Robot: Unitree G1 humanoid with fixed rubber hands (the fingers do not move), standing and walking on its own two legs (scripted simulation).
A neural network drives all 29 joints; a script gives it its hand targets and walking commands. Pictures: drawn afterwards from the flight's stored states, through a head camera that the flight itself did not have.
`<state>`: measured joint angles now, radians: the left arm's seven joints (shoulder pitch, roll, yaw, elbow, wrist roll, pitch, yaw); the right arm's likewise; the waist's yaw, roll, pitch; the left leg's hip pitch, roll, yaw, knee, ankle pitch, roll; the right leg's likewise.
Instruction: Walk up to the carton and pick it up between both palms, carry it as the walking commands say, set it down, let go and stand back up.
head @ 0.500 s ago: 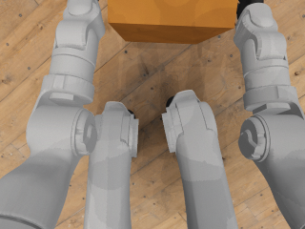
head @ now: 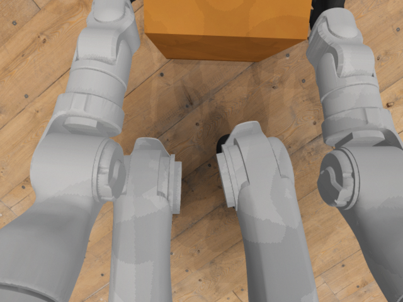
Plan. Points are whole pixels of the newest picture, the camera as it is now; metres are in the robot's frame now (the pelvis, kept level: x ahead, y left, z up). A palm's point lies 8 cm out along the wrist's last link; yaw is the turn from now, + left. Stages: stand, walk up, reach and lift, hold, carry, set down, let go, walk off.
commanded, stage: set down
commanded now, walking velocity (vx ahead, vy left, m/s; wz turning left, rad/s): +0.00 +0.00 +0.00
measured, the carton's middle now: (219, 2) +0.54 -0.09 -0.24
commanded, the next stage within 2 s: none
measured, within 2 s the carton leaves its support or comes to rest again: neither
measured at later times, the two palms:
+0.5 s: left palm out of the picture +0.55 +0.06 -0.16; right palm (323, 14) +0.48 -0.24 -0.16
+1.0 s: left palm out of the picture +0.55 +0.06 -0.16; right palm (324, 13) +0.49 -0.24 -0.16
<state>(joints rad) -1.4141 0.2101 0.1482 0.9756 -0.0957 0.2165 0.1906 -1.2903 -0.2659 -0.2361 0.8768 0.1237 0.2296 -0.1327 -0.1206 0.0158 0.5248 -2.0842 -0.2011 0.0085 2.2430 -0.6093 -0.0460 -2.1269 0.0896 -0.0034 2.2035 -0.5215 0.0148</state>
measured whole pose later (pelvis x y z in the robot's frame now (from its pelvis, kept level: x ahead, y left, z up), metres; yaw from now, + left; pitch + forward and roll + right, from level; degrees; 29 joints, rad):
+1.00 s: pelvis +0.01 +0.00 -0.02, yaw +0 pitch +31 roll -1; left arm -1.38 0.16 0.18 1.10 -0.01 0.14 0.17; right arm -1.23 -0.26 -0.28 1.02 0.10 0.14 -0.09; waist -0.12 0.02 0.34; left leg -2.22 -0.15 0.03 2.29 -0.61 0.00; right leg -2.24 0.05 -0.02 2.25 -0.54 0.01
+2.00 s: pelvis +0.00 -0.01 +0.01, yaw +0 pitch +26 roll +2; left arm -1.30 0.35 0.02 0.80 -0.23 0.19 0.16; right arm -1.19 -0.32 -0.19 0.75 0.22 0.15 -0.13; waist -0.12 0.01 0.53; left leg -2.04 -0.11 0.03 2.19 -0.62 -0.01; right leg -2.10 0.04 -0.02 2.17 -0.53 -0.04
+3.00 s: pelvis +0.02 -0.01 +0.27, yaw -1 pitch +21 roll +2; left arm -1.14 0.32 0.15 0.61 -0.10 0.34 0.09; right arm -1.04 -0.31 -0.22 0.52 0.17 0.31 -0.09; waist -0.12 0.01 0.52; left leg -1.22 -0.10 -0.02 1.26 -0.41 0.00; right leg -1.27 0.07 0.05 1.25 -0.35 -0.02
